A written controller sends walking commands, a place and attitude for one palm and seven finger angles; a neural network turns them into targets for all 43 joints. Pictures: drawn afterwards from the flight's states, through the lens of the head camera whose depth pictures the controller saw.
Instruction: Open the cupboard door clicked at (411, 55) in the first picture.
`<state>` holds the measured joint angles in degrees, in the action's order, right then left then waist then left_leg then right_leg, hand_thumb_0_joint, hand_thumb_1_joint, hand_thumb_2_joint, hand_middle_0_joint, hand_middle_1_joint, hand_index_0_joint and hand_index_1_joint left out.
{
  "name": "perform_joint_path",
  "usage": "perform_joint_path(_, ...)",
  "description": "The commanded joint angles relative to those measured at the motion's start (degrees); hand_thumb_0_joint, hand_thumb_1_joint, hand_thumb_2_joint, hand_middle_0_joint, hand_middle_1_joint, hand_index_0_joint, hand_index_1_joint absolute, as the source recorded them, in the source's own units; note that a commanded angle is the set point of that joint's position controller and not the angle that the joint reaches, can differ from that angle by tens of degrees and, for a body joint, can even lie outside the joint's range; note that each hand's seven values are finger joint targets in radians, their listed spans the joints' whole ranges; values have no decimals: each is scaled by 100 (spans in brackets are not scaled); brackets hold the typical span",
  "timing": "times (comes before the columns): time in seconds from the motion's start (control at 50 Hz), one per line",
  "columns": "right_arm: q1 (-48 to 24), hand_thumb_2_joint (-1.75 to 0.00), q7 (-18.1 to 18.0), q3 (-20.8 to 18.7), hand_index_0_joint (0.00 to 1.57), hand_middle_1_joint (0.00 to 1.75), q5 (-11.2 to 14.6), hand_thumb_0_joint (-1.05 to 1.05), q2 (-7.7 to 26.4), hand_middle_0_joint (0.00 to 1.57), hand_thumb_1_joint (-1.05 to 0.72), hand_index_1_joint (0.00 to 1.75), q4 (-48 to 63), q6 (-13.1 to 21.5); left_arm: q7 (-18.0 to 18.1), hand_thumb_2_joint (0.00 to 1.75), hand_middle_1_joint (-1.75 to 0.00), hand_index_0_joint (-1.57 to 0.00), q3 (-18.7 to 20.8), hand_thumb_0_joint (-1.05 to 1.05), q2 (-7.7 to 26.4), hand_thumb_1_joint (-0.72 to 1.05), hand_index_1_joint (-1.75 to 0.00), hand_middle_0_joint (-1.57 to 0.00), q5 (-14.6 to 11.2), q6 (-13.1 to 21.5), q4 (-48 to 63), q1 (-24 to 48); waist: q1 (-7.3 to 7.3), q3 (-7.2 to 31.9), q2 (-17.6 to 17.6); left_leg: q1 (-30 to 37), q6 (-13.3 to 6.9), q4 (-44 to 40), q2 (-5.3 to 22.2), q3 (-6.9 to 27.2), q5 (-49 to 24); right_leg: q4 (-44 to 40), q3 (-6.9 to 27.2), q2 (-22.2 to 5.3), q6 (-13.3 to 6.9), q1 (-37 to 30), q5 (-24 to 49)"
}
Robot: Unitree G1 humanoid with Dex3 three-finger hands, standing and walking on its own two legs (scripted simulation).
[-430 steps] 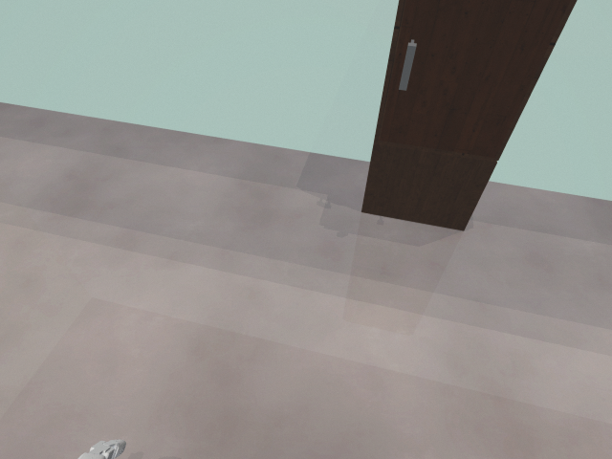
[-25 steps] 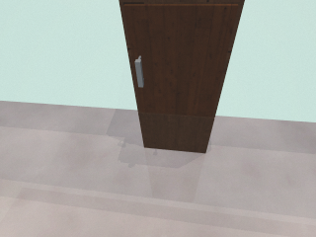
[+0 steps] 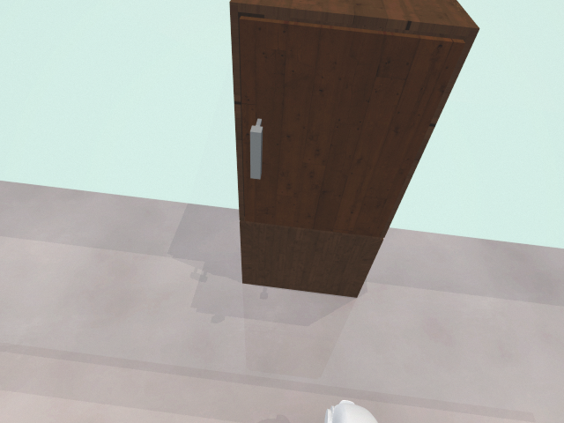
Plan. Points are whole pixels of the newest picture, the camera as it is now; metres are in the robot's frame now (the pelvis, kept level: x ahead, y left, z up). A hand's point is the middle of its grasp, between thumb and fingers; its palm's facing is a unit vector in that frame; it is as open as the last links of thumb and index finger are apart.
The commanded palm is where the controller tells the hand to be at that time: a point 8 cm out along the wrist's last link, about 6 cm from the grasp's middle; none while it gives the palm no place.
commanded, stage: take the last steps up to it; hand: left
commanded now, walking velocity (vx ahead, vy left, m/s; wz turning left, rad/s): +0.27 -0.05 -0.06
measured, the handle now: (257, 148) +0.73 +0.10 -0.04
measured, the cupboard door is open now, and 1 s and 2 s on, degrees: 0 0 0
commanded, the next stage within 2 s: come to a stop and stand still in 0.22 s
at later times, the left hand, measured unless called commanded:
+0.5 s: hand (208, 384) +0.22 +0.14 -0.17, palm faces +0.01 -0.97 -0.23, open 7.2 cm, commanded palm none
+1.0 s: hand out of the picture +0.16 +0.14 -0.18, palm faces +0.00 -0.97 -0.26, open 7.4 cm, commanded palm none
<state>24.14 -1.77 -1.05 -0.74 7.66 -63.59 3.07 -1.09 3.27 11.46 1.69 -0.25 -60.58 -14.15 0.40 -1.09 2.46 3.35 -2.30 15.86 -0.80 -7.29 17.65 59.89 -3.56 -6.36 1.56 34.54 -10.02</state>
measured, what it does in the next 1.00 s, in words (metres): walks ahead: right foot, then left foot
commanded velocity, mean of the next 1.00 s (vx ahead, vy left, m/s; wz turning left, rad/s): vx -0.04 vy -0.01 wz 0.00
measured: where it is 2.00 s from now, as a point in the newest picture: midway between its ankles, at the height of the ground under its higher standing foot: outside the picture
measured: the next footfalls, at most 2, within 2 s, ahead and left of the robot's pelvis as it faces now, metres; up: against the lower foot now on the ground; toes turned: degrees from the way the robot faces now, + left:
right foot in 0.20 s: +0.24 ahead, -0.14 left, +0.00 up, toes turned -9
left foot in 0.60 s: +0.21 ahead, +0.08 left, +0.00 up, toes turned -1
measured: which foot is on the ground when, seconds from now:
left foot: down 0.00-0.20, up 0.22-0.58, down 0.60-1.00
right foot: up 0.00-0.18, down 0.20-0.64, up 0.66-0.94, down 0.96-1.00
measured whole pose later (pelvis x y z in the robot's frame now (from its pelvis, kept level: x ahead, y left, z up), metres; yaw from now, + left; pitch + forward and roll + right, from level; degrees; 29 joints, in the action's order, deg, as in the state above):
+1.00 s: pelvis +0.13 -0.06 -0.01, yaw -2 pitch -1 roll +0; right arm 8.8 -0.8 -2.9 -0.6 9.7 -57.6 -2.8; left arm 1.5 1.7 10.0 1.5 -1.2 -59.7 -15.2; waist 0.3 -2.6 -2.3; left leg -21.8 1.1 31.2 3.4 -2.8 12.1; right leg 31.5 -2.3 -1.6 0.1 10.0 -20.4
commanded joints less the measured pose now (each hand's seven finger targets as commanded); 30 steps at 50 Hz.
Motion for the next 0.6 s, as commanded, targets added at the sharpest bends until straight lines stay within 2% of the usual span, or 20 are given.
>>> perform_joint_path(0.0,539,-90,-63,-166,20,30,-55,0,725,20,-90,30,43,167,-40,90,-30,-20,-1,0,73,90,-30,-20,-53,106,583,830,-249,-1015,-877,-97,-705,-463,1697,810,-3028,-938,-66,-64,-70,807,-6)
perform_joint_path(0.04,635,-90,-66,-177,20,30,-91,0,785,20,-90,30,-40,146,-43,90,-30,-20,-27,0,9,90,-30,-20,-77,150,701,1117,-323,-1002,-898,-34,-649,-237,1703,657,-3589,-1655,-219,63,-203,407,-170)
perform_joint_path(0.08,673,-90,-61,-188,20,30,-92,0,842,20,-90,30,-112,112,-18,90,-30,-20,-31,0,46,90,-30,-20,-84,189,670,1011,-252,-838,-884,-148,-569,190,1688,549,-4696,-2109,-462,368,-347,-400,-385)
perform_joint_path(0.1,609,-90,-70,-199,20,30,-76,0,924,20,-90,30,-120,104,-2,90,-30,-20,-17,0,64,90,-30,-20,-78,219,572,627,-63,-608,-926,-139,-517,602,1653,470,-5344,-2289,-530,524,-422,-902,-350)
perform_joint_path(0.12,543,-90,-68,-217,20,30,-47,0,961,20,-90,30,-109,93,20,90,-30,-20,7,0,158,90,-30,-20,-63,259,393,90,161,-278,-906,-211,-398,1188,1551,357,-5585,-2561,-617,667,-475,-1628,-77)
perform_joint_path(0.14,417,-90,-49,-233,20,30,-7,0,1008,20,-90,30,-79,94,35,90,-30,-20,69,0,336,90,-30,-20,-40,320,138,-668,521,179,-745,-583,-221,2091,1336,210,-5174,-2980,-598,687,-516,-2741,446)
perform_joint_path(0.16,499,-90,14,-219,20,30,65,0,815,20,-90,30,-29,104,94,90,-30,-20,192,0,797,90,-30,-20,7,417,-75,-1396,781,818,-87,-1807,-5,3570,973,72,-3532,-2936,419,-252,-886,-4296,1379)
perform_joint_path(0.18,824,-90,20,-181,20,30,122,0,500,20,-90,30,125,110,157,90,-30,-20,316,0,1325,90,-30,-20,-51,447,-154,-1813,670,1531,1147,-3059,241,5626,14,43,1325,-3411,2834,-1981,-1668,-5233,3099)
perform_joint_path(0.2,532,-90,-15,-188,20,30,137,0,590,20,-90,30,181,68,192,90,-30,-20,293,0,1363,90,-30,-20,-145,389,-93,-1582,642,1435,532,-3154,102,6309,211,787,1663,-3841,2806,-2107,-1934,-4694,2789)
perform_joint_path(0.24,-47,-90,42,-202,20,30,72,0,393,20,-90,30,256,-7,218,90,-30,-20,170,0,888,90,-30,-20,-134,351,150,-566,354,145,83,-3471,114,6401,641,838,852,-4336,2218,-1710,-1651,-2972,1009)
perform_joint_path(0.26,-76,-90,63,-192,20,30,10,0,345,20,-90,30,246,-76,226,90,-30,-20,91,0,648,90,-30,-20,-133,363,213,-205,116,-147,-98,-3283,119,6138,781,890,542,-4486,1676,-1473,-1431,-2244,712)
perform_joint_path(0.28,53,-90,80,-194,20,30,-28,0,233,20,-90,30,187,-143,247,90,-30,-20,43,0,479,90,-30,-20,-111,379,255,52,-67,-283,-170,-2988,154,5783,842,849,374,-4634,1207,-1295,-1268,-1746,581)
perform_joint_path(0.3,216,-90,93,-157,20,30,-53,0,152,20,-90,30,141,-203,254,90,-30,-20,-6,0,357,90,-30,-20,-89,400,278,146,-206,-250,-29,-2776,214,5398,832,753,276,-4689,846,-1112,-1134,-1483,845)
perform_joint_path(0.34,410,-90,60,-96,20,30,-30,0,34,20,-90,30,62,-319,269,90,-30,-20,-93,0,201,90,-30,-20,-67,385,292,335,-404,-197,299,-2306,370,4466,783,653,246,-4614,333,-925,-1043,-1043,1792)
perform_joint_path(0.4,161,-90,60,-46,20,30,17,0,-33,20,-90,30,138,-373,299,90,-30,-20,-48,0,315,90,-30,-20,-34,291,301,230,-250,0,268,-2143,454,3400,567,466,7,-4266,241,-750,-1087,-1354,2544)
perform_joint_path(0.46,-406,-90,56,-130,20,30,37,0,233,20,-90,30,392,-408,325,90,-30,-20,48,0,577,90,-30,-20,-37,167,310,37,-53,170,377,-2310,504,2768,427,459,86,-3861,501,-904,-1202,-2054,2841)
perform_joint_path(0.5,-624,-90,44,-189,20,30,18,0,361,20,-90,30,490,-425,339,90,-30,-20,98,0,659,90,-30,-20,-34,89,316,-41,-19,146,474,-2183,513,2405,370,456,-63,-3604,590,-970,-1206,-2142,2909)
perform_joint_path(0.54,-724,-90,34,-237,20,30,9,0,462,20,-90,30,548,-444,339,90,-30,-20,114,0,679,90,-30,-20,-52,22,332,-17,-70,44,583,-1790,484,1886,350,450,-513,-3390,625,-898,-1049,-1895,2558)
perform_joint_path(0.56,-622,-90,37,-257,20,30,8,0,541,20,-90,30,538,-421,344,90,-30,-20,122,0,652,90,-30,-20,-69,-11,364,28,-145,82,406,-1450,424,1390,467,539,-1258,-3129,558,-779,-868,-1754,2191)
perform_joint_path(0.58,-605,-90,34,-291,20,30,-12,0,755,20,-90,30,580,-378,343,90,-30,-20,97,0,495,90,-30,-20,-79,-62,428,-80,-107,159,-316,-1077,163,1130,1052,1132,-2657,-2692,249,-349,-538,-1370,1164)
